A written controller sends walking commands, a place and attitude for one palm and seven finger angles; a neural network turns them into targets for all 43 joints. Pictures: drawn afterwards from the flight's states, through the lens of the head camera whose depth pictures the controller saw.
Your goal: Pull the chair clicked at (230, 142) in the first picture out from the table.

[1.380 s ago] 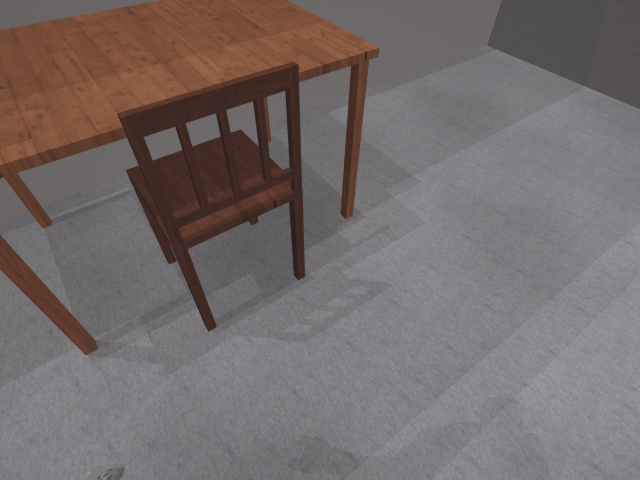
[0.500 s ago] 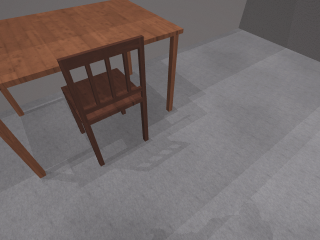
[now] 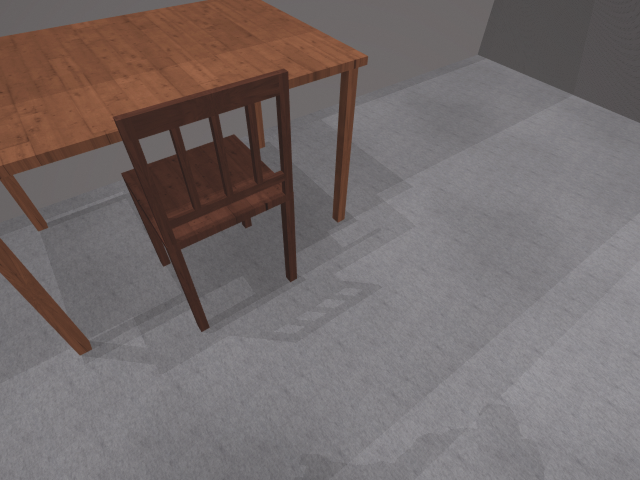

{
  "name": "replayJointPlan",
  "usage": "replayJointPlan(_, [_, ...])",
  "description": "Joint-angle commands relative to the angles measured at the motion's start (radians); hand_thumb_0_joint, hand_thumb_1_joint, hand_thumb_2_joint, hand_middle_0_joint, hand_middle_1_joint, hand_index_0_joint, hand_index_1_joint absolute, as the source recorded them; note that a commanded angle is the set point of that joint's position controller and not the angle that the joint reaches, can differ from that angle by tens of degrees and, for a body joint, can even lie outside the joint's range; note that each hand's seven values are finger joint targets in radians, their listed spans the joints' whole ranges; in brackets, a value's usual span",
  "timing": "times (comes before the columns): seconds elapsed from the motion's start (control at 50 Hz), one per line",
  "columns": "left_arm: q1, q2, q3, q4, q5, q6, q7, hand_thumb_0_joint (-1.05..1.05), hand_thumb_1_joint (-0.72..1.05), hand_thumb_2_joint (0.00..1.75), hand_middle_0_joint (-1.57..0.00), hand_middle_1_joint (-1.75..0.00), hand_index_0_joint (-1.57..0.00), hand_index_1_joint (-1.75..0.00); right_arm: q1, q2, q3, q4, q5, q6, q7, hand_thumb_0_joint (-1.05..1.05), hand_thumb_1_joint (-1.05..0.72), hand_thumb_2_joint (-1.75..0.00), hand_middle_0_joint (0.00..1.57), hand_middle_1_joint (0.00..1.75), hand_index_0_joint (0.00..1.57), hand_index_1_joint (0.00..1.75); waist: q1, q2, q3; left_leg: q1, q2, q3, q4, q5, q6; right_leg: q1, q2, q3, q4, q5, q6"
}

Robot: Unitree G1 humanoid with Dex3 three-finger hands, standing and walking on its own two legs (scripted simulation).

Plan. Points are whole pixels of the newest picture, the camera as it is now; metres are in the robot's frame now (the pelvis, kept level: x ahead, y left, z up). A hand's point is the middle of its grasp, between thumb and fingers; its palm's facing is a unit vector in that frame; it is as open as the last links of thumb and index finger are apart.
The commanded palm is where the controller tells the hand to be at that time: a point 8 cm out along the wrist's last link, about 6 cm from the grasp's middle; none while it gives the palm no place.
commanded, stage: look at it before walking up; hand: left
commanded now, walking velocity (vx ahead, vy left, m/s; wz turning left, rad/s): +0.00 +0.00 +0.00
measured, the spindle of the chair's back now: (221, 157) +0.86 +0.30 -0.11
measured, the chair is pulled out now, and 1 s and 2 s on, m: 0.00 0.00 0.00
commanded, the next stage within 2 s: walk to a spot facing it in 0.26 s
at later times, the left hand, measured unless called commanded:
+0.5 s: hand out of the picture +0.07 +0.24 -0.16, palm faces -0.03 -0.94 -0.34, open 7.4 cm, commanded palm none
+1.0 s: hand out of the picture +0.04 +0.14 -0.16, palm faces -0.19 -0.96 -0.21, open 7.4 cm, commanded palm none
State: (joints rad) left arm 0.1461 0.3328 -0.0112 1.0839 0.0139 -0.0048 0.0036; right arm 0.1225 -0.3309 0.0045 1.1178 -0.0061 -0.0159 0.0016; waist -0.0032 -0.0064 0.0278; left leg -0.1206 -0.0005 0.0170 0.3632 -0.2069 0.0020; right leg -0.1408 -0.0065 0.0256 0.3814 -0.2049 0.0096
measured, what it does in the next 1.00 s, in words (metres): lifts its left foot, turning right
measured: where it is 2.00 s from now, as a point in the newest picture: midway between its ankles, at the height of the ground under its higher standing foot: (341, 462)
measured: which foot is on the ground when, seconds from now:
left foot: down 0.00-0.72, up 0.74-1.00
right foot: down 0.00-1.00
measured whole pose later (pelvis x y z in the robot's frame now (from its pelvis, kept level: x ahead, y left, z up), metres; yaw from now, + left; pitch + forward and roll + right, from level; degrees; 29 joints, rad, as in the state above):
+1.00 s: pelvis +0.01 -0.04 +0.00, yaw -16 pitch +1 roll +1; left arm 0.41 0.15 0.04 0.99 0.02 -0.02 -0.01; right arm 0.20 -0.24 -0.07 0.97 -0.03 0.02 0.01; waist 0.03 0.02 0.01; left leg -0.51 0.08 0.01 1.04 -0.25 -0.07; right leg -0.19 0.08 0.09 0.38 -0.20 -0.07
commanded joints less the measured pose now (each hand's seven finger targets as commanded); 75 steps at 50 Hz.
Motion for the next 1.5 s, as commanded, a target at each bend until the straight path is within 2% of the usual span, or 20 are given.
replayJointPlan(0.0, [-0.045, 0.2, 0.042, -0.059, 0.0, -0.019, 0.01, 0.0, 0.9, 0.9, -0.2, -0.3, -0.2, -0.3, -0.056, -0.203, -0.036, -0.061, 0.0, -0.019, -0.016, 0.0, -0.9, -0.9, 0.2, 0.3, 0.2, 0.3, 0.006, 0.01, -0.042, 0.01, 0.123, -0.1, -0.071, 0.126, 0.026, -0.014, -0.106, 0.078, -0.064, 0.115, -0.029])
replayJointPlan(0.36, [-0.051, 0.208, 0.045, -0.059, -0.001, -0.021, 0.009, 0.0, 0.9, 0.9, -0.2, -0.3, -0.2, -0.3, -0.06, -0.213, -0.036, -0.062, -0.002, -0.02, -0.018, 0.0, -0.9, -0.9, 0.2, 0.3, 0.2, 0.3, 0.003, -0.002, -0.052, 0.043, 0.126, -0.091, -0.074, 0.158, 0.022, -0.006, -0.109, 0.086, -0.076, 0.167, -0.033])
replayJointPlan(0.48, [0.022, 0.102, 0.046, -0.1, 0.001, 0.032, 0.011, 0.0, 0.9, 0.9, -0.2, -0.3, -0.2, -0.3, 0.031, -0.105, -0.042, -0.098, -0.006, 0.016, -0.034, 0.0, -0.9, -0.9, 0.2, 0.3, 0.2, 0.3, -0.005, 0.016, -0.039, 0.045, 0.161, -0.017, 0.03, 0.184, 0.01, -0.125, -0.071, 0.104, 0.076, 0.263, -0.021])
replayJointPlan(0.54, [0.04, 0.087, 0.06, -0.142, 0.004, 0.045, 0.003, 0.0, 0.9, 0.9, -0.2, -0.3, -0.2, -0.3, 0.029, -0.124, -0.065, -0.143, -0.008, 0.025, -0.037, 0.0, -0.9, -0.9, 0.2, 0.3, 0.2, 0.3, -0.002, 0.079, -0.032, 0.018, 0.222, -0.042, 0.026, 0.144, 0.047, -0.196, -0.026, 0.078, 0.201, 0.179, -0.013])
replayJointPlan(0.62, [0.077, 0.036, 0.077, -0.184, 0.003, 0.06, -0.008, 0.0, 0.9, 0.9, -0.2, -0.3, -0.2, -0.3, -0.005, -0.127, -0.085, -0.194, -0.011, 0.021, -0.035, 0.0, -0.9, -0.9, 0.2, 0.3, 0.2, 0.3, 0.018, 0.196, -0.009, -0.095, 0.379, -0.085, -0.014, 0.237, 0.164, -0.213, -0.02, -0.007, 0.493, -0.289, 0.005])
replayJointPlan(0.66, [0.177, 0.017, 0.086, -0.173, 0.007, 0.052, -0.017, 0.0, 0.9, 0.9, -0.2, -0.3, -0.2, -0.3, -0.047, -0.12, -0.088, -0.212, -0.018, 0.023, -0.03, 0.0, -0.9, -0.9, 0.2, 0.3, 0.2, 0.3, 0.072, 0.147, -0.022, -0.165, 0.341, -0.002, 0.105, 0.143, 0.112, -0.085, -0.033, -0.032, 0.351, -0.204, -0.001])
replayJointPlan(0.68, [0.252, 0.03, 0.094, -0.152, 0.013, 0.042, -0.02, 0.0, 0.9, 0.9, -0.2, -0.3, -0.2, -0.3, -0.053, -0.103, -0.086, -0.218, -0.014, 0.028, -0.025, 0.0, -0.9, -0.9, 0.2, 0.3, 0.2, 0.3, 0.107, 0.036, -0.034, -0.253, 0.27, 0.059, 0.267, -0.061, 0.056, 0.025, -0.035, -0.01, 0.172, -0.099, -0.005])
replayJointPlan(0.7, [0.276, 0.141, 0.114, -0.153, 0.027, 0.024, -0.01, 0.0, 0.9, 0.9, -0.2, -0.3, -0.2, -0.3, -0.018, -0.017, -0.073, -0.244, -0.006, 0.039, -0.016, 0.0, -0.9, -0.9, 0.2, 0.3, 0.2, 0.3, 0.101, -0.364, -0.018, -0.478, 0.087, 0.176, 0.592, -0.386, -0.04, 0.077, -0.251, 0.4, -0.083, -0.198, -0.081])
replayJointPlan(0.72, [0.307, 0.156, 0.11, -0.167, 0.009, 0.023, 0.003, 0.0, 0.9, 0.9, -0.2, -0.3, -0.2, -0.3, -0.081, -0.021, -0.07, -0.284, -0.012, 0.041, -0.012, 0.0, -0.9, -0.9, 0.2, 0.3, 0.2, 0.3, 0.126, -0.338, 0.025, -0.529, 0.047, 0.037, 0.734, -0.421, -0.043, -0.033, -0.346, 0.609, -0.229, -0.267, -0.165])
replayJointPlan(0.74, [0.264, 0.136, 0.113, -0.178, 0.007, 0.016, 0.01, 0.0, 0.9, 0.9, -0.2, -0.3, -0.2, -0.3, -0.109, -0.033, -0.075, -0.284, -0.01, 0.04, -0.01, 0.0, -0.9, -0.9, 0.2, 0.3, 0.2, 0.3, 0.099, -0.251, 0.076, -0.544, 0.067, -0.04, 0.795, -0.313, -0.034, -0.094, -0.308, 0.649, -0.273, -0.392, -0.161])
replayJointPlan(0.78, [0.167, 0.077, 0.1, -0.198, 0.002, -0.003, 0.005, 0.0, 0.9, 0.9, -0.2, -0.3, -0.2, -0.3, -0.035, -0.038, -0.083, -0.249, -0.018, 0.026, 0.0, 0.0, -0.9, -0.9, 0.2, 0.3, 0.2, 0.3, 0.028, -0.109, 0.064, -0.513, 0.104, -0.052, 0.78, -0.133, -0.043, -0.082, -0.239, 0.484, -0.225, -0.334, -0.156])
replayJointPlan(0.86, [0.229, 0.044, 0.102, -0.174, 0.002, -0.032, -0.002, 0.0, 0.9, 0.9, -0.2, -0.3, -0.2, -0.3, 0.011, 0.002, -0.086, -0.223, -0.022, 0.016, 0.006, 0.0, -0.9, -0.9, 0.2, 0.3, 0.2, 0.3, 0.03, -0.085, 0.0, -0.499, 0.1, -0.023, 0.733, -0.051, -0.065, -0.018, -0.185, 0.372, -0.199, -0.209, -0.163])
replayJointPlan(1.12, [0.317, 0.04, 0.113, -0.135, 0.015, -0.041, 0.002, 0.0, 0.9, 0.9, -0.2, -0.3, -0.2, -0.3, -0.1, 0.043, -0.077, -0.307, -0.011, -0.023, 0.008, 0.0, -0.9, -0.9, 0.2, 0.3, 0.2, 0.3, 0.075, -0.134, 0.019, -0.459, 0.059, 0.004, 0.421, -0.108, -0.066, 0.043, -0.175, 0.432, -0.144, -0.061, -0.203])
replayJointPlan(1.2, [0.216, 0.057, 0.125, -0.162, 0.012, -0.032, 0.003, 0.0, 0.9, 0.9, -0.2, -0.3, -0.2, -0.3, 0.037, 0.029, -0.081, -0.284, -0.001, -0.041, -0.004, 0.0, -0.9, -0.9, 0.2, 0.3, 0.2, 0.3, -0.006, -0.125, 0.001, -0.087, 0.026, 0.018, 0.158, -0.058, -0.046, -0.167, -0.119, 0.395, -0.016, -0.021, -0.156])
replayJointPlan(1.22, [0.192, 0.027, 0.123, -0.177, 0.008, -0.03, -0.002, 0.0, 0.9, 0.9, -0.2, -0.3, -0.2, -0.3, 0.149, -0.009, -0.088, -0.246, -0.002, -0.048, -0.019, 0.0, -0.9, -0.9, 0.2, 0.3, 0.2, 0.3, -0.048, -0.051, -0.038, 0.134, 0.051, -0.003, 0.061, -0.067, -0.03, -0.291, -0.043, 0.339, 0.11, -0.017, -0.123])
replayJointPlan(1.26, [0.2, -0.061, 0.113, -0.219, -0.001, -0.035, -0.022, 0.0, 0.9, 0.9, -0.2, -0.3, -0.2, -0.3, 0.358, -0.175, -0.117, -0.206, -0.021, -0.049, -0.03, 0.0, -0.9, -0.9, 0.2, 0.3, 0.2, 0.3, -0.098, 0.332, -0.112, 0.321, 0.508, -0.522, -0.159, -0.408, 0.115, -0.596, 0.102, 0.04, 0.648, -0.373, -0.027])
replayJointPlan(1.28, [0.158, -0.021, 0.12, -0.213, 0.009, -0.031, -0.023, 0.0, 0.9, 0.9, -0.2, -0.3, -0.2, -0.3, 0.291, -0.116, -0.103, -0.218, -0.02, -0.043, -0.028, 0.0, -0.9, -0.9, 0.2, 0.3, 0.2, 0.3, -0.085, 0.22, -0.04, 0.148, 0.513, -0.544, -0.217, -0.521, 0.138, -0.583, 0.03, 0.052, 0.78, -0.329, -0.027])
replayJointPlan(1.32, [0.122, -0.029, 0.125, -0.192, 0.022, -0.018, -0.044, 0.0, 0.9, 0.9, -0.2, -0.3, -0.2, -0.3, 0.195, -0.018, -0.073, -0.231, -0.019, -0.054, -0.027, 0.0, -0.9, -0.9, 0.2, 0.3, 0.2, 0.3, -0.022, 0.126, 0.105, -0.044, 0.425, -0.37, -0.24, -0.421, 0.118, -0.581, -0.049, 0.026, 0.875, -0.175, -0.02])
replayJointPlan(1.38, [0.183, -0.076, 0.118, -0.165, 0.026, 0.014, -0.055, 0.0, 0.9, 0.9, -0.2, -0.3, -0.2, -0.3, 0.177, 0.041, -0.055, -0.212, -0.011, -0.078, -0.034, 0.0, -0.9, -0.9, 0.2, 0.3, 0.2, 0.3, 0.036, 0.14, 0.103, -0.072, 0.311, -0.061, -0.21, -0.053, 0.034, -0.529, -0.071, 0.003, 0.866, -0.004, 0.005])
replayJointPlan(1.48, [0.111, -0.098, 0.111, -0.18, 0.025, 0.033, -0.052, 0.0, 0.9, 0.9, -0.2, -0.3, -0.2, -0.3, 0.303, 0.061, -0.05, -0.15, -0.005, -0.091, -0.043, 0.0, -0.9, -0.9, 0.2, 0.3, 0.2, 0.3, 0.019, 0.102, 0.077, 0.058, 0.299, 0.078, -0.146, 0.336, -0.013, -0.625, -0.069, -0.025, 0.869, 0.078, 0.022])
